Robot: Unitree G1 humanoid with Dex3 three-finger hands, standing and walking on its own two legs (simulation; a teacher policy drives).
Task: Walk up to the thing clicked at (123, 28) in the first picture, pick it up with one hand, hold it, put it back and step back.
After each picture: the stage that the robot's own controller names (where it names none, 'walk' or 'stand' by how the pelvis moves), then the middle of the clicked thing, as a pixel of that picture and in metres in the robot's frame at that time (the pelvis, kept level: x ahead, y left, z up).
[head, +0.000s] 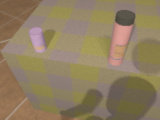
stand; (119, 40) +0.54 -0.15 +0.06
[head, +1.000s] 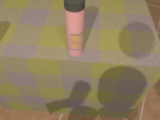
walk; (75, 29) +0.53 +0.06 +0.09
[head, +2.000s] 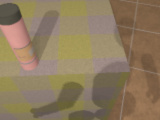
stand; (20, 41) +0.45 +0.23 +0.10
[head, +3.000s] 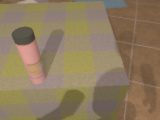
stand; (31, 58) +0.45 +0.21 +0.05
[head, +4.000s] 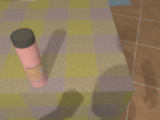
stand; (31, 61) +0.42 +0.21 +0.06
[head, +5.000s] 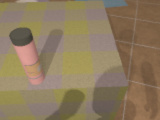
stand; (30, 59) +0.45 +0.22 +0.05
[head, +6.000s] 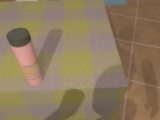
stand; (28, 60) +0.44 +0.22 +0.05
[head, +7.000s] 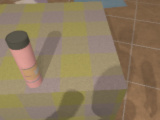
stand; (27, 62) +0.43 +0.23 +0.05
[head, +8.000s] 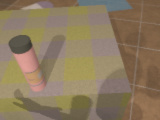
rise first; (30, 66) +0.42 +0.23 +0.06
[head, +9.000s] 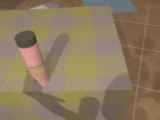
go down; (34, 61) +0.44 +0.23 +0.06
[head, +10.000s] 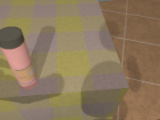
go down; (21, 62) +0.41 +0.21 +0.07
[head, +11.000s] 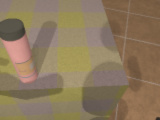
approach; (21, 55) +0.43 +0.21 +0.08
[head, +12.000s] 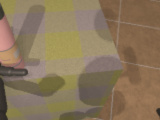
close; (3, 43) +0.44 +0.23 +0.12
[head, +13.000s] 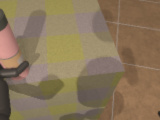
lift; (7, 50) +0.42 +0.22 +0.11
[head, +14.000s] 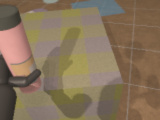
lift; (18, 56) +0.32 +0.18 +0.22
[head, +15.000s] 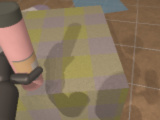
hold; (20, 53) +0.33 +0.18 +0.22
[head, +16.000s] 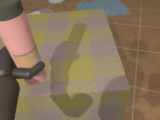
hold; (22, 47) +0.33 +0.17 +0.25
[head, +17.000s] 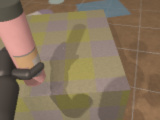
crouch; (22, 48) +0.33 +0.17 +0.24
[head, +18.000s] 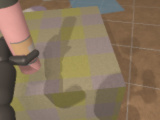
crouch; (18, 36) +0.39 +0.19 +0.24
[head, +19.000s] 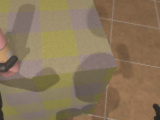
lower; out of the picture +0.44 +0.24 +0.10
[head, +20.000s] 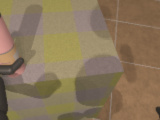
lower; (1, 45) +0.43 +0.23 +0.12
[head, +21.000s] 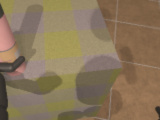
lower; (3, 43) +0.44 +0.22 +0.12
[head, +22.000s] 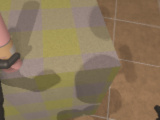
lower; out of the picture +0.45 +0.23 +0.12
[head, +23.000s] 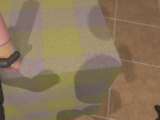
loosen; out of the picture +0.45 +0.23 +0.12
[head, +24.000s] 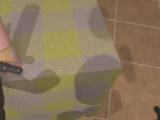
withdraw; out of the picture +0.44 +0.23 +0.12
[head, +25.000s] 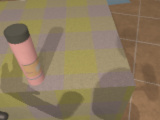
sink last; (27, 58) +0.42 +0.23 +0.09
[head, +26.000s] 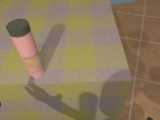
stand; (29, 52) +0.46 +0.24 +0.08
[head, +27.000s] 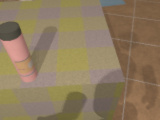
stand; (20, 55) +0.45 +0.24 +0.08
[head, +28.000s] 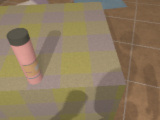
stand; (27, 59) +0.46 +0.24 +0.05
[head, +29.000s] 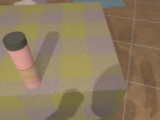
stand; (25, 63) +0.43 +0.23 +0.05
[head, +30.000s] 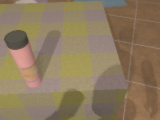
stand; (26, 62) +0.43 +0.23 +0.05
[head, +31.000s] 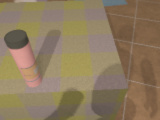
stand; (26, 62) +0.43 +0.23 +0.05
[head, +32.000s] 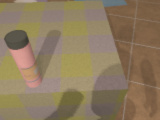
stand; (26, 62) +0.43 +0.23 +0.05
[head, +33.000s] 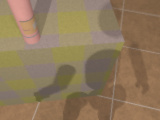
walk; (24, 15) +0.57 +0.23 +0.08
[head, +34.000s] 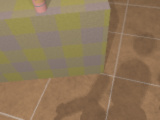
walk; out of the picture +0.87 +0.27 +0.07
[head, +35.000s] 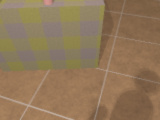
walk; out of the picture +1.10 +0.24 +0.07
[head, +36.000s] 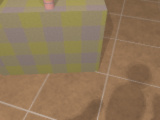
stand; out of the picture +1.05 +0.22 +0.05
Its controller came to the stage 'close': yes
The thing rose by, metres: 0.21
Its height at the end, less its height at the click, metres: +0.00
